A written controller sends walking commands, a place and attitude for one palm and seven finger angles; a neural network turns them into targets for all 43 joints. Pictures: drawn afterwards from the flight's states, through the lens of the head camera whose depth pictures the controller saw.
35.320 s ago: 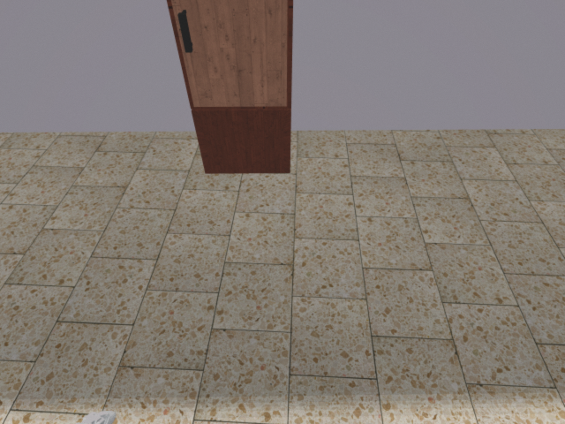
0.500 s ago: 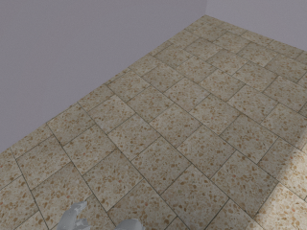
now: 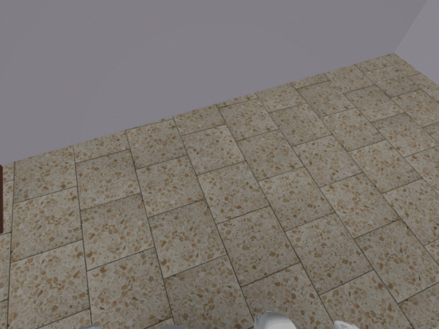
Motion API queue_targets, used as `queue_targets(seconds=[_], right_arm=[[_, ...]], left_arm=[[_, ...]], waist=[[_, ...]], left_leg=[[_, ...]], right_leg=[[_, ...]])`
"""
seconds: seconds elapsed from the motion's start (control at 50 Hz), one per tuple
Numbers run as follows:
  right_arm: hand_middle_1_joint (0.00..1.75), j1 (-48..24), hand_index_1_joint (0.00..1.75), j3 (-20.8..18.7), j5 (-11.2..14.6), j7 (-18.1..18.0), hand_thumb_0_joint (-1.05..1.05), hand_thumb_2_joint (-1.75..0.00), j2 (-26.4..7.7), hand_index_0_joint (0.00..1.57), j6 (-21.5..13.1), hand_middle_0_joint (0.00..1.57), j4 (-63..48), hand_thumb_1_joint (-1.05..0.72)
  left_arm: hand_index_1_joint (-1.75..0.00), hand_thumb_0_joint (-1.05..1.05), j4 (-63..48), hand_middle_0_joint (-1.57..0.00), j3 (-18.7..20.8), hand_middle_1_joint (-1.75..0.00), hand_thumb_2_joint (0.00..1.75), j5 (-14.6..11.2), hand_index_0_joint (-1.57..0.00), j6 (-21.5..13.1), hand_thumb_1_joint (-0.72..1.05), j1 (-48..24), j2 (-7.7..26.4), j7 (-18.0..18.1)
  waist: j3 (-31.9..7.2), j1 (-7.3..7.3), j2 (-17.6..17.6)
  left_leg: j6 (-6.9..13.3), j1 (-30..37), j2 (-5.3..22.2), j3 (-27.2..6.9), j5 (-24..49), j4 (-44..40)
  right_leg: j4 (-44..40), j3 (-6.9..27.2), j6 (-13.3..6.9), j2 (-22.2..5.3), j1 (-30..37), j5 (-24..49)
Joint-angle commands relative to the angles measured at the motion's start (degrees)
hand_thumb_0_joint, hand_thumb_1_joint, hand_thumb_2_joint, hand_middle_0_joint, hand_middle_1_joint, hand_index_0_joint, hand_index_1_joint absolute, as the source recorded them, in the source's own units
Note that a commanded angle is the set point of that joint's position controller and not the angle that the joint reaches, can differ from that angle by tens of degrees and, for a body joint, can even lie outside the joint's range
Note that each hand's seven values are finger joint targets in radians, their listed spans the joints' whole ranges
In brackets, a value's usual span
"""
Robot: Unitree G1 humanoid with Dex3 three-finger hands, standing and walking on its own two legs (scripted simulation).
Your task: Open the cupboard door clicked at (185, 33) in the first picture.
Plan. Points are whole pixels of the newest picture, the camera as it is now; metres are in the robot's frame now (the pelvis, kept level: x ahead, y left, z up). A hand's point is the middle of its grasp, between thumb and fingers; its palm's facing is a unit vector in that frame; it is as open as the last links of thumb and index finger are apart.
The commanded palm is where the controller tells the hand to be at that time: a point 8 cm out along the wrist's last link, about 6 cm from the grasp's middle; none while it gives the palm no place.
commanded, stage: turn to face it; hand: left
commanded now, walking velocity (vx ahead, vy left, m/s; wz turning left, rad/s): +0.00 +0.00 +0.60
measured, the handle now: out of the picture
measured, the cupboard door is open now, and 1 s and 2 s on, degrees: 43 43 43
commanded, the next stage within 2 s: take the last steps up to it in 1.92 s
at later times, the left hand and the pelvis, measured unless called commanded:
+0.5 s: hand out of the picture +0.02 +0.16 -0.16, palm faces +0.35 -0.91 -0.23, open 7.3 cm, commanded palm none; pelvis +0.03 -0.04 +0.00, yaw +20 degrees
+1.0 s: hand out of the picture +0.04 +0.19 -0.15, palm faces +0.57 -0.76 -0.31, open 7.3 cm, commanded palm none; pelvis +0.06 -0.05 -0.01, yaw +36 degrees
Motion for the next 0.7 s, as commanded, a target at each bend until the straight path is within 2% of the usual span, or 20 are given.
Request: queue_targets(seconds=[0.0, 0.08, 0.12, 0.14, 0.16, 0.18, 0.2, 0.24, 0.28, 0.36, 0.42, 0.46, 0.48, 0.5, 0.52, 0.54, 0.56, 0.58, 0.62, 0.68], right_arm=[[0.30, 3.1, 0.30, -3.4, -0.2, -0.4, 0.00, -0.90, -11.9, 0.20, -0.4, 0.20, -2.6, -0.90], [0.30, -0.5, 0.30, -3.9, -0.3, -0.2, 0.00, -0.90, -12.2, 0.20, 0.4, 0.20, -3.6, -0.90], [0.30, -2.0, 0.30, -3.9, 0.3, 0.0, 0.00, -0.90, -11.1, 0.20, 0.5, 0.20, -4.2, -0.90], [0.30, -0.9, 0.30, -3.6, 0.9, 0.3, 0.00, -0.90, -8.3, 0.20, 0.4, 0.20, -4.7, -0.90], [0.30, -1.2, 0.30, -3.2, 1.1, 0.7, 0.00, -0.90, -5.2, 0.20, 0.3, 0.20, -6.1, -0.90], [0.30, -1.3, 0.30, -3.6, 0.5, 0.7, 0.00, -0.90, -7.3, 0.20, 0.8, 0.20, -5.4, -0.90], [0.30, -1.8, 0.30, -3.7, 0.4, 0.8, 0.00, -0.90, -6.8, 0.20, 1.3, 0.20, -4.5, -0.90], [0.30, -0.6, 0.30, -3.3, 0.3, 1.5, 0.00, -0.90, -6.0, 0.20, 1.8, 0.20, -2.7, -0.90], [0.30, -0.6, 0.30, -2.6, 0.5, 1.9, 0.00, -0.90, -4.7, 0.20, 1.9, 0.20, -2.3, -0.90], [0.30, -4.3, 0.30, -1.8, 0.8, 2.2, 0.00, -0.90, -3.1, 0.20, 1.7, 0.20, -2.8, -0.90], [0.30, -5.4, 0.30, -1.5, 0.9, 2.2, 0.00, -0.90, -2.8, 0.20, 1.3, 0.20, -3.5, -0.90], [0.30, -3.7, 0.30, -1.6, 0.9, 2.1, 0.00, -0.90, -3.2, 0.20, 0.8, 0.20, -3.4, -0.90], [0.30, -1.8, 0.30, -1.7, 0.8, 2.0, 0.00, -0.90, -4.0, 0.20, 0.6, 0.20, -3.1, -0.90], [0.30, 1.4, 0.30, -2.2, 0.5, 2.0, 0.00, -0.90, -5.8, 0.20, 0.3, 0.20, -2.5, -0.90], [0.30, 5.6, 0.30, -3.6, 0.0, 1.7, 0.00, -0.90, -11.2, 0.20, -0.2, 0.20, -1.8, -0.90], [0.30, 10.0, 0.30, -5.1, -0.1, 1.1, 0.00, -0.90, -17.1, 0.20, 0.0, 0.20, -1.3, -0.90], [0.30, 12.3, 0.30, -4.7, 0.2, 0.5, 0.00, -0.90, -16.1, 0.20, 0.2, 0.20, -0.1, -0.90], [0.30, 10.3, 0.30, -4.5, 0.0, -0.3, 0.00, -0.90, -15.4, 0.20, -0.1, 0.20, -0.8, -0.90], [0.30, 3.5, 0.30, -3.5, 0.0, -0.8, 0.00, -0.90, -12.5, 0.20, -0.3, 0.20, -2.5, -0.90], [0.30, 1.6, 0.30, -2.9, 0.0, -0.6, 0.00, -0.90, -11.3, 0.20, -0.8, 0.20, -3.0, -0.90]], left_arm=[[-0.30, 0.00, -6.0, -0.20, 0.1, -0.30, 0.90, -0.3, -0.20, -1.5, 0.90, -1.9, 2.6, -0.2], [-0.30, 0.00, -6.0, -0.20, 0.2, -0.30, 0.90, -0.5, -0.20, -2.0, 0.90, 1.4, 2.7, -0.1], [-0.30, 0.00, -5.2, -0.20, 0.6, -0.30, 0.90, -0.4, -0.20, -2.9, 0.90, 5.3, 4.0, 0.1], [-0.30, 0.00, -5.1, -0.20, 1.4, -0.30, 0.90, 0.2, -0.20, -3.6, 0.90, 7.3, 7.6, 0.6], [-0.30, 0.00, -5.4, -0.20, 2.2, -0.30, 0.90, 0.9, -0.20, -3.8, 0.90, 8.1, 12.5, 1.0], [-0.30, 0.00, -5.6, -0.20, 1.5, -0.30, 0.90, 0.3, -0.20, -3.7, 0.90, 6.9, 11.5, 1.2], [-0.30, 0.00, -6.1, -0.20, 1.1, -0.30, 0.90, 0.2, -0.20, -3.7, 0.90, 3.8, 9.1, 1.3], [-0.30, 0.00, -7.1, -0.20, -0.1, -0.30, 0.90, -0.1, -0.20, -3.7, 0.90, -0.3, 5.5, 1.2], [-0.30, 0.00, -7.2, -0.20, 0.0, -0.30, 0.90, 0.2, -0.20, -4.0, 0.90, 0.1, 4.9, 1.4], [-0.30, 0.00, -5.2, -0.20, 0.8, -0.30, 0.90, 0.5, -0.20, -4.0, 0.90, 4.8, 6.7, 1.3], [-0.30, 0.00, -4.4, -0.20, 1.5, -0.30, 0.90, 0.6, -0.20, -3.7, 0.90, 6.3, 8.6, 1.0], [-0.30, 0.00, -3.7, -0.20, 1.9, -0.30, 0.90, 0.7, -0.20, -3.6, 0.90, 5.9, 8.6, 0.9], [-0.30, 0.00, -3.9, -0.20, 2.0, -0.30, 0.90, 0.4, -0.20, -3.5, 0.90, 5.8, 8.9, 0.6], [-0.30, 0.00, -4.1, -0.20, 2.1, -0.30, 0.90, -0.2, -0.20, -3.4, 0.90, 4.9, 8.9, 0.4], [-0.30, 0.00, -5.5, -0.20, 1.8, -0.30, 0.90, -0.5, -0.20, -3.1, 0.90, 4.5, 6.5, 0.0], [-0.30, 0.00, -8.6, -0.20, 0.2, -0.30, 0.90, -0.7, -0.20, -2.8, 0.90, 0.7, 2.6, -0.2], [-0.30, 0.00, -9.5, -0.20, -0.1, -0.30, 0.90, 0.2, -0.20, -1.9, 0.90, -3.8, 4.0, 0.6], [-0.30, 0.00, -8.7, -0.20, 0.2, -0.30, 0.90, -0.1, -0.20, -2.0, 0.90, -4.6, 2.7, 0.7], [-0.30, 0.00, -6.2, -0.20, 0.5, -0.30, 0.90, -0.1, -0.20, -1.7, 0.90, -2.4, 3.5, 0.1], [-0.30, 0.00, -4.9, -0.20, 0.5, -0.30, 0.90, -0.1, -0.20, -1.4, 0.90, 0.1, 3.4, -0.3]], waist=[[-8.6, -2.35, 9.0], [-7.8, -0.68, 11.7], [-8.6, 1.67, 8.3], [-10.0, 2.53, -2.2], [-9.3, 3.38, -16.6], [-8.7, 2.40, -12.7], [-6.9, 0.84, -12.9], [-5.6, -1.62, -9.6], [-6.6, -1.62, -10.0], [-7.3, 0.98, -8.4], [-7.1, 1.96, -10.6], [-7.7, 1.01, -11.4], [-9.0, 0.04, -9.6], [-10.3, -2.35, -6.2], [-14.1, -4.84, 6.8], [-13.9, -7.36, 21.2], [-13.4, -7.97, 12.7], [-12.7, -6.79, 13.7], [-9.1, -3.33, 11.3], [-8.8, -1.38, 8.9]], left_leg=[[8.0, 8.4, 13.8, -14.0, 27.3, -8.8], [6.7, 1.7, 12.0, -16.8, 21.1, -6.9], [3.8, -4.1, 8.7, -16.1, 16.2, -2.3], [0.3, -12.0, 3.7, -11.9, 4.3, 6.0], [-3.9, -18.8, -4.5, -1.8, -18.3, 21.4], [-3.4, -17.4, -1.0, -4.8, -20.0, 33.8], [-3.7, -17.6, 0.4, -5.1, -16.8, 39.9], [-4.8, -17.2, 2.3, -3.2, -9.4, 42.9], [-5.4, -16.0, 2.5, -1.0, -8.5, 37.0], [-5.5, -12.5, 2.1, 3.2, -10.2, 22.7], [-4.6, -9.3, 1.5, 5.5, -10.9, 14.7], [-3.8, -5.3, 1.1, 6.3, -8.2, 7.5], [-3.4, -0.9, 0.4, 7.0, -3.9, 2.7], [-2.4, 6.8, 0.9, 6.1, 3.0, -4.0], [2.3, 18.2, 11.0, -7.3, 18.3, -6.8], [11.7, 21.6, 25.1, -25.6, 41.2, -8.8], [13.0, 19.2, 25.7, -24.3, 37.9, -8.1], [12.4, 17.3, 22.8, -22.7, 35.7, -7.9], [9.3, 11.3, 17.1, -15.3, 30.0, -9.2], [7.6, 9.1, 13.9, -11.8, 27.7, -9.8]], right_leg=[[-7.6, 0.2, 0.0, 1.4, 0.3, 0.5], [-20.9, -1.6, -0.7, 4.4, 10.5, 3.4], [-34.0, -1.8, -1.2, 3.9, 20.7, 12.7], [-42.0, 7.0, -3.6, -5.2, 29.0, 13.7], [-46.0, 22.3, -10.6, -21.0, 29.7, 22.0], [-45.2, 20.6, -14.3, -23.9, 23.0, 24.0], [-44.4, 18.6, -14.1, -20.2, 20.1, 25.0], [-41.8, 6.0, -11.7, -14.3, 19.1, 31.5], [-40.6, 0.7, -10.7, -13.0, 21.9, 37.2], [-38.1, -3.2, -10.8, -14.5, 26.5, 43.9], [-36.0, -4.4, -11.0, -16.0, 26.7, 45.6], [-32.9, -5.6, -9.8, -16.3, 25.9, 45.0], [-30.0, -7.4, -8.4, -15.7, 24.3, 43.4], [-23.8, -9.2, -6.3, -15.0, 19.6, 39.8], [-12.0, -11.7, -2.5, -9.8, 7.3, 22.7], [0.3, -8.9, 0.3, -2.5, -6.1, -14.0], [4.9, -1.6, -0.5, -2.9, -7.3, -13.1], [6.6, 0.1, -0.3, -2.5, -8.6, -9.9], [6.9, 1.6, 0.0, -2.2, -6.4, -1.6], [2.1, 1.0, 0.2, -0.8, -2.6, 1.8]])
